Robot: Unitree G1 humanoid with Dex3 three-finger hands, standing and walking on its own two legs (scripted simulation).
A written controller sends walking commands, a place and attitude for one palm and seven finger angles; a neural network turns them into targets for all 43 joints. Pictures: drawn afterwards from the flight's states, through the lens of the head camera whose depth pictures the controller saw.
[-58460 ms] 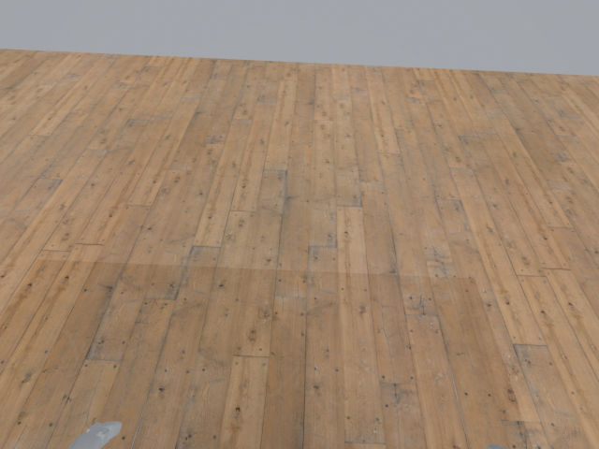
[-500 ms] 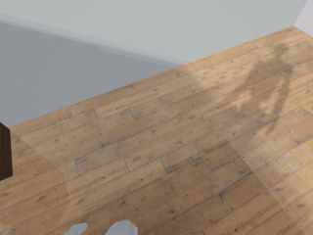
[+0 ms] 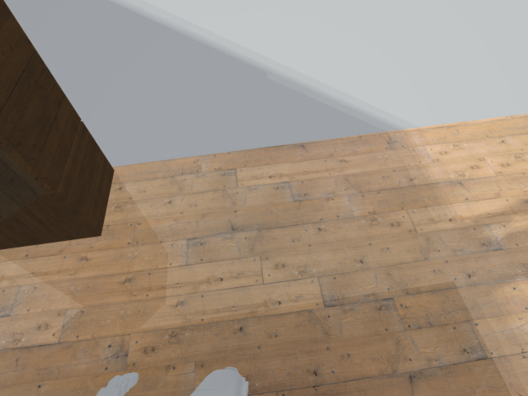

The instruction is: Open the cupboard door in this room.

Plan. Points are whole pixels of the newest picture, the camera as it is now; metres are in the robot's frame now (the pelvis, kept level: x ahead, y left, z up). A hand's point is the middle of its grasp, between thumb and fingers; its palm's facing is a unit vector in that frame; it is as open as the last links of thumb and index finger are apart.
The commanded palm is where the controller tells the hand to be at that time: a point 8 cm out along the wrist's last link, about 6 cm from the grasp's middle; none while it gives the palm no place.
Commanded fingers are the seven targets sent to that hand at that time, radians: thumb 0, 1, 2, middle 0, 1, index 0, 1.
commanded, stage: turn to face it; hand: left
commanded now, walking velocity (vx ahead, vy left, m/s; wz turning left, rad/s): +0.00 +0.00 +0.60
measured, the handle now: out of the picture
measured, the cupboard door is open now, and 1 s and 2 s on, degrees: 42 42 42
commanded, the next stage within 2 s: take the last steps up to it in 1.34 s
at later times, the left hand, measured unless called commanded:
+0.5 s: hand out of the picture +0.05 +0.23 -0.15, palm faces +0.34 -0.90 -0.27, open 7.4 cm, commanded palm none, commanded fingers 0.00 0.90 0.90 -0.20 -0.30 -0.20 -0.30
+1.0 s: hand out of the picture -0.03 +0.20 -0.17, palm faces +0.61 -0.76 -0.23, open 7.4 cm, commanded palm none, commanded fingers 0.00 0.90 0.90 -0.20 -0.30 -0.20 -0.30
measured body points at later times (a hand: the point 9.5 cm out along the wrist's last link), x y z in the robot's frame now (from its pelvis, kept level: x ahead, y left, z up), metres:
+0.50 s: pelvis +0.02 -0.01 +0.00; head +0.07 +0.01 +0.45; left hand +0.03 +0.27 -0.13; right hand +0.19 -0.23 -0.14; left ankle +0.00 +0.12 -0.73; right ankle +0.06 -0.15 -0.70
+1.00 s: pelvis +0.04 -0.01 +0.00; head +0.07 +0.04 +0.45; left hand -0.06 +0.24 -0.15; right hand +0.27 -0.16 -0.13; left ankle -0.02 +0.08 -0.73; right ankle +0.08 -0.15 -0.66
